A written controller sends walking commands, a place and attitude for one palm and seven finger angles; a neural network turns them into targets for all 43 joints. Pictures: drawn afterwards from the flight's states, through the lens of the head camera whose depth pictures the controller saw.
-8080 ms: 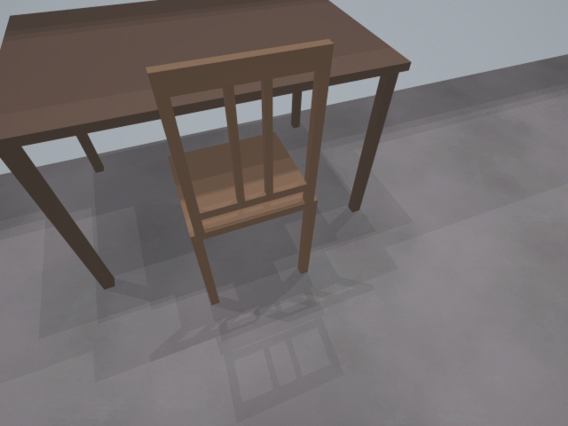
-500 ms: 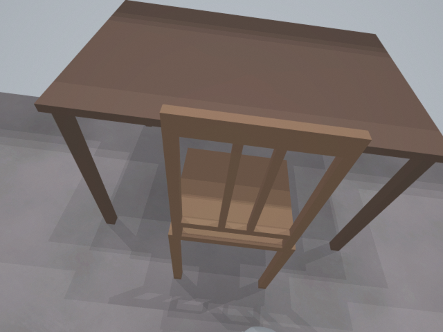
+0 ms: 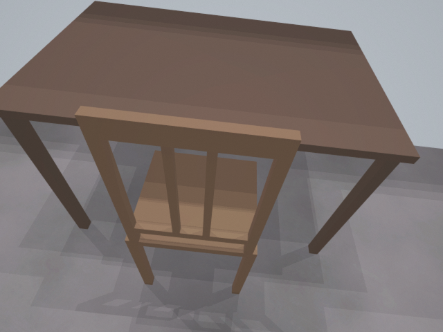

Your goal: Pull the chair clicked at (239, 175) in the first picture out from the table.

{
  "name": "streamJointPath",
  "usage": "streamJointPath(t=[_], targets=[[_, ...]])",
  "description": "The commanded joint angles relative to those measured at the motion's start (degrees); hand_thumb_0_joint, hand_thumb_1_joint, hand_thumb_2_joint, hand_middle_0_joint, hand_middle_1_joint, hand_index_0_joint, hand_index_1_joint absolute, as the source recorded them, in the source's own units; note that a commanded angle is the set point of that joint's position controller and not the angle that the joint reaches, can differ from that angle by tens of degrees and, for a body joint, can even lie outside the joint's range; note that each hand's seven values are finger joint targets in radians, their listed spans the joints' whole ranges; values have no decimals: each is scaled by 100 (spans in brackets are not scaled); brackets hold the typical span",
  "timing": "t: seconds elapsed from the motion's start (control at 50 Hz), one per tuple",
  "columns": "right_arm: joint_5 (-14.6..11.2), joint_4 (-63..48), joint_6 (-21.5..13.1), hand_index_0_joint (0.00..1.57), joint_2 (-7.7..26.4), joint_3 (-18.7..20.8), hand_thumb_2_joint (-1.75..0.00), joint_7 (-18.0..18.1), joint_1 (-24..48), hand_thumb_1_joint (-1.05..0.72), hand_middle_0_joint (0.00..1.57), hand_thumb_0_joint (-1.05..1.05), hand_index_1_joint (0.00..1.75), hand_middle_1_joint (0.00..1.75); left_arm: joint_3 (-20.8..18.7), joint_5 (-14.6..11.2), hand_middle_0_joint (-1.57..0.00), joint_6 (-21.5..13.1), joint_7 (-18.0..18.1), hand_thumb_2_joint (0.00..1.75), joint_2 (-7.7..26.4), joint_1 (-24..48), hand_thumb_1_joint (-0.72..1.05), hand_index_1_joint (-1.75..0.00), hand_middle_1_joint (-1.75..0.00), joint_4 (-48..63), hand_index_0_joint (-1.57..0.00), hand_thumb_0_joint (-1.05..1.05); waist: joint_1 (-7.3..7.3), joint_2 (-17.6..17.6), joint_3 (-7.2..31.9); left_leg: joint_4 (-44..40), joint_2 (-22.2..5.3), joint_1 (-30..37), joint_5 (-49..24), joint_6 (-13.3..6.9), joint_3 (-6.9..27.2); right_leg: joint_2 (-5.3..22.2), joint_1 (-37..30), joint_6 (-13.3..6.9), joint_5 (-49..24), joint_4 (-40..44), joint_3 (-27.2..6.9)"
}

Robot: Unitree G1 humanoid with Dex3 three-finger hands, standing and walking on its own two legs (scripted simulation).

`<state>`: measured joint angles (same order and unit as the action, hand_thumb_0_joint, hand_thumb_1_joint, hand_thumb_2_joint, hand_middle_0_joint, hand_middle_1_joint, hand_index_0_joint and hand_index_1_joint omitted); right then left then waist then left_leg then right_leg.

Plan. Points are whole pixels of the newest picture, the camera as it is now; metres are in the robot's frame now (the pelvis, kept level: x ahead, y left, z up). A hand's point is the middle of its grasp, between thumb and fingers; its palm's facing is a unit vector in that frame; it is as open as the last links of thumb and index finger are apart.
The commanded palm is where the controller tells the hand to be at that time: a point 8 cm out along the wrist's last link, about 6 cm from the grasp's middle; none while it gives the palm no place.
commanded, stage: come to a stop and stand still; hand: left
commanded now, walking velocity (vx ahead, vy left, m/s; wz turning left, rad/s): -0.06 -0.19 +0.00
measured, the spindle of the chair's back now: (172, 195) +0.41 +0.14 -0.06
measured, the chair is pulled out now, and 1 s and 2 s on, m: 0.00 0.00 0.00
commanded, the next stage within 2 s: look again from close up in 1.00 s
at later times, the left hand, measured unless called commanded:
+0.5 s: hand out of the picture +0.00 +0.10 -0.16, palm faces +0.06 -0.97 -0.23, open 7.3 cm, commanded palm none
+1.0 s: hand out of the picture +0.01 +0.16 -0.15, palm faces -0.01 -0.95 -0.30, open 7.3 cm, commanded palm none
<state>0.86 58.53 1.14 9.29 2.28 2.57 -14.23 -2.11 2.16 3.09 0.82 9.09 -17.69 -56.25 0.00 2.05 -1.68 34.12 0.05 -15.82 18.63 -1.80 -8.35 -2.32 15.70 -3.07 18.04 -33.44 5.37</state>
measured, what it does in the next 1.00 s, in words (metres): steps on the spot: right foot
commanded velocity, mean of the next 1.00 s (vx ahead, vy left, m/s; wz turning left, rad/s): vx -0.01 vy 0.07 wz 0.00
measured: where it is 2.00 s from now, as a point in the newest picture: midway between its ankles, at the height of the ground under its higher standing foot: outside the picture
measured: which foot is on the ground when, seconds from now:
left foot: down 0.00-1.00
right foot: down 0.00-0.00, up 0.02-0.28, down 0.30-1.00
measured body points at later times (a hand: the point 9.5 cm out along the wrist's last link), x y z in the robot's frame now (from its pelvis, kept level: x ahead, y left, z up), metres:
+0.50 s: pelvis +0.00 -0.07 +0.01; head +0.02 -0.09 +0.46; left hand +0.00 +0.15 -0.14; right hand +0.03 -0.30 -0.16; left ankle -0.01 +0.05 -0.72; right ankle -0.01 -0.20 -0.73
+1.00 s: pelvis -0.01 -0.05 +0.01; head +0.00 -0.08 +0.46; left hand +0.01 +0.21 -0.13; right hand +0.03 -0.28 -0.16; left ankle -0.01 +0.05 -0.73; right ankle -0.01 -0.20 -0.73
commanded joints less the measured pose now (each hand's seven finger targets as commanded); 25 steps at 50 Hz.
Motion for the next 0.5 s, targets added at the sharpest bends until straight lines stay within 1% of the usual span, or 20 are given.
streamJointPath(t=[0.0,0.02,0.06,0.08,0.1,0.12,0.16,0.18,0.2,0.22,0.24,0.26,0.28,0.3,0.32,0.34,0.38,0.4,0.44,0.48], targets=[[77,-37,-80,20,1173,144,-90,128,-1141,-90,20,0,30,30,-111,-66,-20,-5,46,90,572,-388,90,-30,-30,350,-20,0,305,-1277,114,-1576,-2828,1111,-3166,-1266,3074,180,1388,227,1557,-2445,-768],[97,-10,-97,20,1024,95,-90,154,-822,-90,20,0,30,30,-177,-7,-20,37,46,90,663,-202,90,-30,-30,315,-20,0,173,-1145,-175,-1685,-2582,532,-3086,-1262,2667,253,1400,292,1276,-2971,-1036],[83,-172,-182,20,670,-12,-90,156,-91,-90,20,0,30,30,-223,-28,-20,25,6,90,554,-220,90,-30,-30,154,-20,0,-137,-1235,-396,-1761,-1868,-66,-2644,-961,1714,329,1158,398,653,-3180,-1018],[68,-207,-213,20,577,-47,-90,122,106,-90,20,0,30,30,-169,-60,-20,10,4,90,425,-293,90,-30,-30,67,-20,0,-208,-1286,-320,-1749,-1561,-116,-2654,-842,1259,347,907,439,442,-2953,-906],[51,-195,-235,20,509,-73,-90,94,226,-90,20,0,30,30,-101,-101,-20,-27,8,90,280,-336,90,-30,-30,-20,-20,0,-263,-1247,-332,-1715,-1358,-156,-2764,-781,995,378,670,461,388,-2507,-778],[49,-131,-231,20,507,-80,-90,57,141,-90,20,0,30,30,-50,-115,-20,-52,26,90,186,-295,90,-30,-30,-69,-20,0,-217,-1326,-237,-1676,-1196,-12,-2706,-729,874,397,478,487,371,-2024,-619],[43,18,-195,20,560,-25,-90,2,-159,-90,20,0,30,30,14,-118,-20,-131,61,90,117,-125,90,-30,-30,-60,-20,0,-55,-1394,-39,-1522,-1203,541,-2605,-742,949,470,370,482,508,-947,-338],[39,71,-169,20,599,-2,-90,-25,-293,-90,20,0,30,30,17,-116,-20,-162,81,90,114,-39,90,-30,-30,-63,-20,0,4,-1311,-39,-1444,-1229,576,-2509,-736,1016,463,213,478,476,-504,-257],[14,91,-143,20,615,12,-90,-43,-294,-90,20,0,30,30,1,-118,-20,-191,96,90,157,-96,90,-30,-30,-102,-20,0,-54,-1079,-79,-1336,-1209,427,-2243,-678,1033,456,-64,475,214,-62,-230],[-3,79,-125,20,639,22,-90,-62,-297,-90,20,0,30,30,-2,-96,-20,-227,111,90,160,-311,90,-30,-30,-188,-20,0,-157,-811,15,-1098,-1076,342,-1835,-517,971,440,-403,505,-316,547,-156],[-39,64,-118,20,552,30,-90,-89,-321,-90,20,0,30,30,-1,-76,-20,-282,141,90,267,-428,90,-30,-30,-245,-20,0,-175,-414,85,-848,-829,255,-1264,-262,879,552,-644,493,-821,1094,-316],[-88,29,-107,20,363,8,-90,-106,-385,-90,20,0,30,30,6,-61,-20,-352,180,90,479,-343,90,-30,-30,-251,-20,0,-61,212,82,-616,-559,67,-630,-15,744,1028,-673,312,-1300,1232,-1021],[-91,-53,-68,20,259,-9,-90,-125,-408,-90,20,0,30,30,-13,-58,-20,-386,184,90,725,-311,90,-30,-30,-211,-20,0,-1,818,103,-449,-259,-36,108,163,486,1630,-533,41,-1763,1349,-1659],[-74,-27,5,20,225,17,-90,-164,-442,-90,20,0,30,30,-18,-75,-20,-366,168,90,954,-138,90,-30,-30,-175,-20,0,86,701,-11,-416,-103,102,413,240,437,1947,-194,-165,-1403,1563,-1786],[-34,-35,38,20,223,16,-90,-178,-328,-90,20,0,30,30,-58,-74,-20,-365,163,90,1009,-75,90,-30,-30,-172,-20,0,25,800,-8,-269,-42,136,218,275,392,1890,-174,-234,-1733,1519,-1801],[-26,-60,58,20,283,14,-90,-172,-229,-90,20,0,30,30,-96,-85,-20,-394,183,90,1032,-91,90,-30,-30,-190,-20,0,-43,1349,5,-109,-76,17,227,301,378,1845,-316,-291,-2225,1431,-1827],[-41,-61,29,20,355,25,-90,-175,-194,-90,20,0,30,30,-82,-79,-20,-415,218,90,966,-170,90,-30,-30,-245,-20,0,-102,1491,85,-141,-64,-152,316,299,486,1884,-694,-374,-3154,1157,-1737],[-51,-23,25,20,353,27,-90,-181,-153,-90,20,0,30,30,-88,-82,-20,-413,223,90,987,-202,90,-30,-30,-250,-20,0,-127,1237,126,-152,-53,-174,299,302,434,1907,-777,-399,-3252,1126,-1739],[-65,-24,3,20,332,4,-90,-183,-143,-90,20,0,30,30,-132,-77,-20,-401,247,90,1032,-223,90,-30,-30,-249,-20,0,-130,1059,240,-420,-24,-50,97,310,433,1858,-867,-390,-3561,874,-1719],[-72,24,-27,20,336,-12,-90,-176,-242,-90,20,0,30,30,-141,-90,-20,-368,259,90,1003,-118,90,-30,-30,-212,-20,0,-58,895,299,-929,-65,445,-530,270,428,1655,-616,-236,-3457,637,-1479]])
